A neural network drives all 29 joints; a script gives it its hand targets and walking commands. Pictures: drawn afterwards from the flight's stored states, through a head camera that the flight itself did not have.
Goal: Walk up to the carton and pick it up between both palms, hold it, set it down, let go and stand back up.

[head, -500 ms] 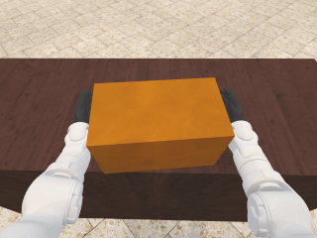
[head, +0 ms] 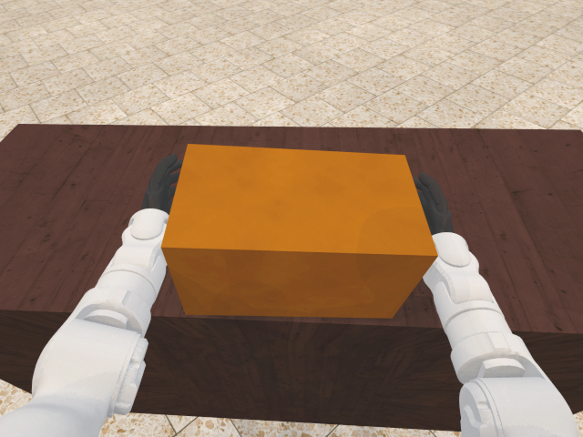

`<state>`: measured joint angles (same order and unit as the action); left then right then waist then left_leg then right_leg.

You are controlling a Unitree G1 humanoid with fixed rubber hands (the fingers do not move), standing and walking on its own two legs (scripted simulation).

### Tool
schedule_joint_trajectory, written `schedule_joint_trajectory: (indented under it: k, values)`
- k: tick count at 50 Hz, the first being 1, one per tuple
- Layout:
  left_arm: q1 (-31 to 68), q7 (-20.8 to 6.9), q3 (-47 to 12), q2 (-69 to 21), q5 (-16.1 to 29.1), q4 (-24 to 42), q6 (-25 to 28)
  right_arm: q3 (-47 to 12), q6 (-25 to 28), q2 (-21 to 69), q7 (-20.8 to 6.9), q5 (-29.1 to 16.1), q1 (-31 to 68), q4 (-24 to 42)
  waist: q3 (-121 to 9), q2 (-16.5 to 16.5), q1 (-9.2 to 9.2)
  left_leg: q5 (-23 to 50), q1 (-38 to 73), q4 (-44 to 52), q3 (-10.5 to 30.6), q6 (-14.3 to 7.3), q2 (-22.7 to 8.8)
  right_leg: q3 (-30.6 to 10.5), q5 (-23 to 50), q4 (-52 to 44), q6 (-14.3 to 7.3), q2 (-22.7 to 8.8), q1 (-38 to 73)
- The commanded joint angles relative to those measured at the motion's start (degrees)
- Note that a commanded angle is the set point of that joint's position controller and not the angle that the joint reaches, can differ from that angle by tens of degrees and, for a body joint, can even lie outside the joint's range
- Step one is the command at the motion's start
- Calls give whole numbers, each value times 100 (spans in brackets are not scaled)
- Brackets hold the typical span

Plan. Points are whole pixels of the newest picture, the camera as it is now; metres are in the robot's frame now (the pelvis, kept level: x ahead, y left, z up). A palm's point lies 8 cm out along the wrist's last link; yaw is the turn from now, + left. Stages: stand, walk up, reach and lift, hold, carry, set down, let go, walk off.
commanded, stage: reach and lift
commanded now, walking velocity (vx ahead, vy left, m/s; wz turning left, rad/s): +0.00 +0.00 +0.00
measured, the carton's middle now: (294, 235) +0.39 +0.01 +0.08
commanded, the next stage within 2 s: hold in 1.56 s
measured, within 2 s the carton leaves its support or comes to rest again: neither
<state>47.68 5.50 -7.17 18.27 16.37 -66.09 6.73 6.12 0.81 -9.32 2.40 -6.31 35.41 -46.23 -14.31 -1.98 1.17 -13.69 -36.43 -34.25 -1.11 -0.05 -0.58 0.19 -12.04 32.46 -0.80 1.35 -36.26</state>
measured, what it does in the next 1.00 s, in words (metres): stands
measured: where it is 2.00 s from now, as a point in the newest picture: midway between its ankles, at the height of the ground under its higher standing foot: outside the picture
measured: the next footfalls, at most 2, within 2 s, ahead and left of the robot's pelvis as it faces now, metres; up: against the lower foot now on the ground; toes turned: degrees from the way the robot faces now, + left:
none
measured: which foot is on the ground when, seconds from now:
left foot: down 0.00-1.00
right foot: down 0.00-1.00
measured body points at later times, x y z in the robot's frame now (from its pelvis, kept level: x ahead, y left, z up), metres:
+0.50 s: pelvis -0.03 +0.00 +0.01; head -0.02 -0.01 +0.45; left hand +0.41 +0.21 +0.16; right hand +0.39 -0.19 +0.13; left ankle +0.02 +0.11 -0.72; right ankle +0.03 -0.11 -0.72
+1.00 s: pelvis -0.03 +0.00 +0.01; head -0.04 +0.00 +0.46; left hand +0.39 +0.21 +0.19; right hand +0.38 -0.19 +0.17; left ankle +0.02 +0.11 -0.72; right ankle +0.03 -0.11 -0.72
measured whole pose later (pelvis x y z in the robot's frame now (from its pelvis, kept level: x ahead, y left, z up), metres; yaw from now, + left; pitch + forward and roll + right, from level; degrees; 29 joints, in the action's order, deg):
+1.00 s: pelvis -0.03 +0.00 +0.01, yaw +0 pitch +13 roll +0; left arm 44.0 8.5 2.3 19.2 16.1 -37.4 -27.5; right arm 10.9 -29.1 -9.5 2.4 -9.9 38.5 -28.1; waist -16.7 -0.9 0.7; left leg -6.4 -31.3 -24.8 -1.1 -0.2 -0.5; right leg 0.2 -4.5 22.3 -0.8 1.3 -30.7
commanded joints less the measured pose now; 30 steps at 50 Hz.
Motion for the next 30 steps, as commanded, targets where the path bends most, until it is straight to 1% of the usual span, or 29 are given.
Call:
schedule_joint_trajectory:
  k: [1, 2, 3, 4, 5, 6, 7, 8, 9, 10, 11, 12, 13, 14, 15, 16, 17, 18, 19, 20, 22, 23, 24, 25, 26, 27, 28, 29, 30]
  values:
    - [4892, -1028, -1606, -4986, 426, 3239, 313, -2756, 386, 4255, -883, -75, 5714, 3581, -5344, -114, -61, 2389, 1215, 519, 422, 84, 311, -392, 3463, -177, 147, -77, 3758]
    - [4873, -991, -1576, -4938, 392, 3422, 179, -2677, 254, 4179, -901, -75, 5824, 3759, -5258, 1, -65, 2194, 1083, 570, 378, 56, 347, -382, 3312, -190, 189, -61, 3785]
    - [4943, -1002, -1552, -4978, 422, 3569, 133, -2603, 179, 4200, -874, -28, 5635, 3531, -5306, -48, 53, 2409, 1149, 616, 466, 80, 294, -322, 3439, -204, 182, -36, 3762]
    - [5040, -1037, -1512, -4881, 371, 3216, -5, -2551, 82, 4134, -883, -50, 5862, 3551, -4963, -42, 60, 2041, 1114, 692, 450, 54, 267, -364, 3086, -273, 178, -90, 3700]
    - [4862, -1111, -1283, -4667, 372, 2978, -90, -2564, -43, 4120, -912, -49, 5843, 3607, -4663, 247, -84, 1655, 827, 778, 388, -59, 276, -435, 2790, -367, 179, -132, 3759]
    - [4478, -1090, -1195, -4713, 366, 3140, -110, -2669, -48, 4200, -930, -98, 5768, 3877, -4874, 359, -208, 1838, 853, 790, 358, -84, 312, -468, 3204, -311, 205, -148, 4046]
    - [4248, -1062, -1174, -4820, 316, 3154, -249, -2634, -124, 4040, -938, -194, 5788, 3943, -4777, 285, -240, 1769, 849, 861, 378, -91, 332, -401, 3074, -316, 230, -122, 4095]
    - [3973, -1041, -1254, -4865, 354, 3368, -303, -2612, -162, 4060, -884, -167, 5613, 4177, -4991, 285, -189, 1908, 931, 875, 364, -36, 329, -394, 3264, -331, 220, -138, 4166]
    - [4395, -1092, -1224, -4849, 439, 3327, -447, -2646, -269, 4102, -834, -242, 6086, 4272, -4849, 379, -78, 1791, 964, 885, 369, -111, 343, -424, 3206, -345, 277, -147, 4263]
    - [4762, -1066, -1333, -4878, 509, 3792, -499, -2723, -389, 4205, -813, -280, 6058, 4251, -5102, 311, 0, 1920, 1065, 874, 397, -102, 336, -437, 3283, -314, 278, -136, 4203]
    - [4693, -996, -1300, -4941, 491, 4268, -531, -2727, -421, 4289, -806, -365, 5850, 4362, -5099, 204, -107, 1983, 1159, 940, 364, -34, 312, -410, 3182, -382, 249, -117, 4366]
    - [4836, -1000, -1217, -4863, 432, 4205, -632, -2544, -526, 4113, -812, -308, 5880, 4215, -4885, 113, -26, 1761, 1230, 944, 413, -40, 316, -438, 2961, -448, 240, -178, 4191]
    - [4412, -979, -1083, -4735, 327, 4051, -793, -2558, -663, 4019, -811, -344, 5627, 3953, -4514, 119, -156, 1858, 1368, 984, 398, -27, 301, -430, 2914, -511, 240, -147, 4002]
    - [4409, -999, -974, -4768, 285, 4295, -899, -2564, -700, 3966, -798, -413, 5676, 4159, -4754, 82, -202, 2062, 1556, 976, 374, -75, 326, -442, 3099, -524, 248, -145, 4158]
    - [4347, -964, -1067, -4777, 274, 4240, -1040, -2594, -719, 3984, -834, -480, 6018, 4481, -4951, 106, -260, 1888, 1472, 1015, 408, -53, 264, -425, 2751, -559, 190, -115, 4185]
    - [4328, -921, -1152, -5041, 198, 4285, -1149, -2303, -745, 3674, -865, -412, 5929, 4227, -4736, -206, -104, 1871, 1920, 1049, 497, 41, 217, -290, 2451, -647, 99, -50, 3764]
    - [4464, -932, -1114, -5045, 201, 3889, -1336, -2199, -857, 3579, -890, -456, 6215, 3972, -4451, -195, -53, 1797, 1983, 1039, 500, 37, 177, -285, 2152, -752, 57, -23, 3499]
    - [4300, -957, -1085, -5009, 185, 4054, -1422, -2227, -892, 3537, -874, -443, 6096, 4186, -4445, -131, -89, 1763, 2089, 1107, 483, -4, 183, -308, 2181, -824, 64, -83, 3601]
    - [4033, -957, -1044, -5048, 222, 3936, -1511, -2199, -942, 3516, -875, -559, 6269, 4429, -4541, 45, -114, 1649, 2182, 1125, 484, -28, 162, -282, 2050, -875, 63, -7, 3552]
    - [4084, -969, -1021, -4969, 325, 4473, -1515, -2551, -979, 3761, -836, -646, 6208, 4907, -5026, 246, -265, 1794, 2015, 1019, 379, -94, 256, -363, 2397, -822, 118, -85, 4090]
    - [4768, -914, -927, -4934, 333, 4833, -1525, -2281, -1155, 3712, -893, -535, 6231, 4484, -4940, 112, -175, 1480, 1930, 1185, 454, -76, 261, -321, 1980, -824, 142, -65, 3904]
    - [4807, -889, -1041, -4890, 330, 5025, -1576, -2255, -1187, 3766, -887, -610, 6152, 4501, -5032, -19, -146, 1536, 2066, 1182, 437, -60, 272, -359, 2027, -863, 105, -86, 3838]
    - [4221, -900, -1037, -4855, 321, 5085, -1759, -2430, -1294, 3856, -822, -698, 5959, 4747, -5023, 172, -203, 1701, 2107, 1167, 390, -88, 245, -382, 2330, -845, 136, -94, 4113]
    - [4347, -917, -804, -4666, 200, 4813, -1871, -2247, -1395, 3685, -826, -582, 6015, 4402, -4655, 154, -200, 1285, 1950, 1222, 392, -94, 269, -351, 1846, -897, 134, -114, 3967]
    - [4010, -959, -899, -4761, 199, 4598, -2025, -2078, -1435, 3527, -772, -593, 6057, 4603, -4435, 207, 13, 1389, 2125, 1269, 429, -108, 275, -348, 2021, -980, 145, -108, 3910]
    - [4237, -997, -801, -4659, 152, 4608, -2096, -2039, -1518, 3488, -791, -600, 6083, 4321, -4398, 125, -37, 1138, 2120, 1324, 415, -106, 237, -356, 1698, -1045, 132, -140, 3789]
    - [4193, -988, -964, -4728, 233, 4828, -2121, -2038, -1519, 3449, -788, -694, 6149, 4667, -4439, 72, -15, 1216, 2160, 1333, 412, -72, 237, -356, 1831, -1043, 86, -113, 3904]
    - [4207, -1017, -826, -4768, 144, 4725, -2160, -2033, -1585, 3413, -814, -699, 6238, 4457, -4265, -89, -130, 1094, 2132, 1344, 395, -84, 229, -352, 1651, -1064, 71, -123, 3875]
    - [4059, -995, -907, -4874, 329, 5052, -2212, -2318, -1596, 3610, -788, -854, 6318, 5093, -4651, 218, -148, 1353, 2229, 1296, 397, -112, 252, -368, 1899, -1058, 111, -87, 4125]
